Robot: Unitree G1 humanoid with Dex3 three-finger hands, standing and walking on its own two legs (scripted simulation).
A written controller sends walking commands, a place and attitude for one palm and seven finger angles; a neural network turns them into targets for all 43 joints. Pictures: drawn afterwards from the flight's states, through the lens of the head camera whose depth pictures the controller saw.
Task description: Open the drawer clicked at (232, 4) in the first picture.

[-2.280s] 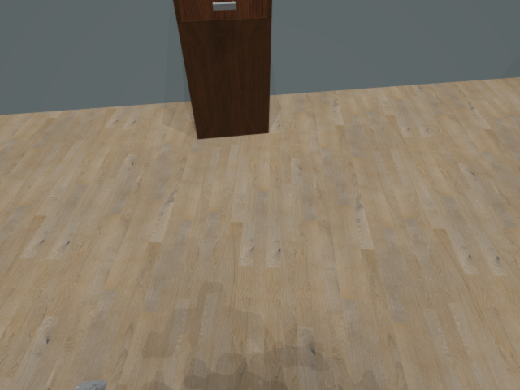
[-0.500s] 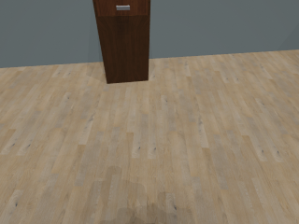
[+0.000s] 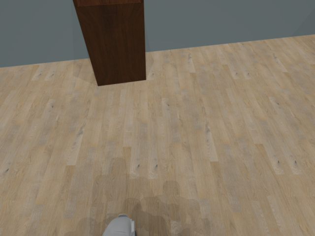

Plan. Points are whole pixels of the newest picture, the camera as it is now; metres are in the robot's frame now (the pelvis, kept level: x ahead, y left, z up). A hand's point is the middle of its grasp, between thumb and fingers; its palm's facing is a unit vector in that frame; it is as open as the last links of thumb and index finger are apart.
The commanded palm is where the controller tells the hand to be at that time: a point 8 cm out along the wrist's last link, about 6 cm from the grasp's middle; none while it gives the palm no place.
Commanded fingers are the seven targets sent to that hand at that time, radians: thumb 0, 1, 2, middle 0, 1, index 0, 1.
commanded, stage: walk to a spot facing it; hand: left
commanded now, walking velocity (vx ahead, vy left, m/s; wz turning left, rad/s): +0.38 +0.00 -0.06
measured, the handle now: out of the picture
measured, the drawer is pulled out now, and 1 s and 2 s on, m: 0.00 0.00 0.00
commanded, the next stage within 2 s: turn to face it in 1.22 s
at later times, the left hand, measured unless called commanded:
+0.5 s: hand (111, 164) +0.35 +0.19 -0.15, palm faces -0.09 -0.98 -0.19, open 7.4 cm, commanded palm none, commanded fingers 0.00 0.90 0.90 -0.20 -0.30 -0.20 -0.30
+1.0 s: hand (115, 149) +0.44 +0.20 -0.20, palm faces +0.01 -0.99 -0.13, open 7.3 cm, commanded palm none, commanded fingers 0.00 0.90 0.90 -0.20 -0.30 -0.20 -0.30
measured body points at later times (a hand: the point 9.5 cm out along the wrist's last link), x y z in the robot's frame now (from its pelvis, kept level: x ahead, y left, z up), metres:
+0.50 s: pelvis +0.24 +0.01 +0.00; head +0.26 +0.00 +0.45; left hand +0.36 +0.24 -0.14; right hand +0.18 -0.21 -0.16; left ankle +0.17 +0.12 -0.73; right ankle +0.33 -0.12 -0.72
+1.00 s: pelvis +0.49 +0.02 -0.01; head +0.51 +0.05 +0.44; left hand +0.44 +0.25 -0.18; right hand +0.57 -0.23 -0.14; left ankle +0.56 +0.11 -0.73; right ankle +0.36 -0.11 -0.68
